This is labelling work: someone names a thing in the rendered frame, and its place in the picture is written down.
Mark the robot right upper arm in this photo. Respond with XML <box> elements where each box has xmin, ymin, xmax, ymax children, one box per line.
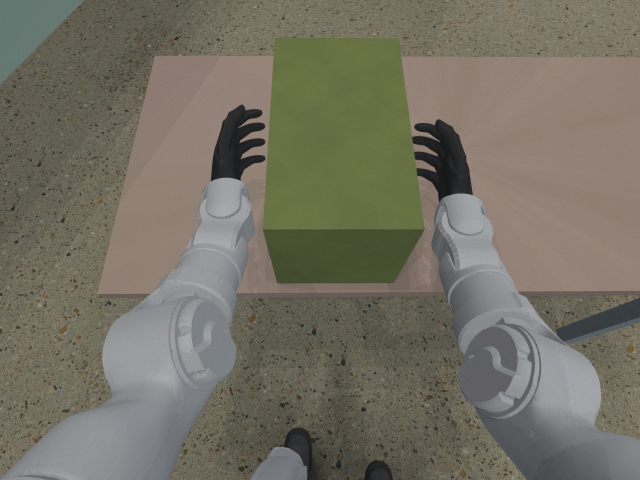
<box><xmin>458</xmin><ymin>323</ymin><xmax>640</xmax><ymax>480</ymax></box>

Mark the robot left foot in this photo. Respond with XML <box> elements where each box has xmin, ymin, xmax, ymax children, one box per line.
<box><xmin>284</xmin><ymin>428</ymin><xmax>312</xmax><ymax>480</ymax></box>

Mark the left robot hand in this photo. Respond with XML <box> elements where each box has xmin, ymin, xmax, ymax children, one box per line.
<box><xmin>211</xmin><ymin>105</ymin><xmax>265</xmax><ymax>181</ymax></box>

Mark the carton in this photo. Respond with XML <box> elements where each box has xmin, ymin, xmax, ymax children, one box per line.
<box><xmin>263</xmin><ymin>38</ymin><xmax>425</xmax><ymax>283</ymax></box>

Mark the robot left upper arm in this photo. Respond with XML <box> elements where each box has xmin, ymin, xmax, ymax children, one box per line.
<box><xmin>0</xmin><ymin>296</ymin><xmax>236</xmax><ymax>480</ymax></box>

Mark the table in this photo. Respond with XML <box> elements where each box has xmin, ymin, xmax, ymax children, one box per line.
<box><xmin>97</xmin><ymin>56</ymin><xmax>640</xmax><ymax>343</ymax></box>

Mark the right robot forearm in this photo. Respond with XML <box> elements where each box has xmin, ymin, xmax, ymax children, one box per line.
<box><xmin>431</xmin><ymin>193</ymin><xmax>569</xmax><ymax>355</ymax></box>

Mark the right robot hand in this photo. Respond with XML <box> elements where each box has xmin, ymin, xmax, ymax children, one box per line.
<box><xmin>412</xmin><ymin>119</ymin><xmax>473</xmax><ymax>202</ymax></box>

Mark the left robot forearm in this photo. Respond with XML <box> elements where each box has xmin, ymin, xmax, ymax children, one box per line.
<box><xmin>102</xmin><ymin>178</ymin><xmax>255</xmax><ymax>380</ymax></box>

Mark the robot left thigh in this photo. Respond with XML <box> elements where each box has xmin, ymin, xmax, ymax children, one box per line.
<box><xmin>249</xmin><ymin>456</ymin><xmax>307</xmax><ymax>480</ymax></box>

